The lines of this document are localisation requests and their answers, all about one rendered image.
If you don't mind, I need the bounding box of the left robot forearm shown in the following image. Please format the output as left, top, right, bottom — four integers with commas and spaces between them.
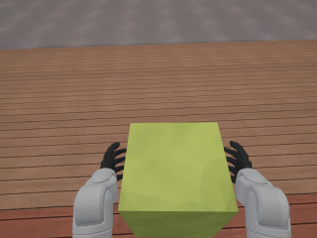
72, 168, 119, 238

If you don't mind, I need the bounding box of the robot right hand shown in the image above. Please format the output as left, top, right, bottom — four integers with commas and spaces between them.
224, 141, 253, 184

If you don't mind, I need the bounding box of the robot left hand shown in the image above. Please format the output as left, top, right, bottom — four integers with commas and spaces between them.
100, 142, 127, 181

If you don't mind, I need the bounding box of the right robot forearm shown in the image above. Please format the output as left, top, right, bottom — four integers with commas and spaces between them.
235, 168, 292, 238

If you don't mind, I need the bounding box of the carton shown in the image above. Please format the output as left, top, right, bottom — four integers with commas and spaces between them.
118, 122, 239, 238

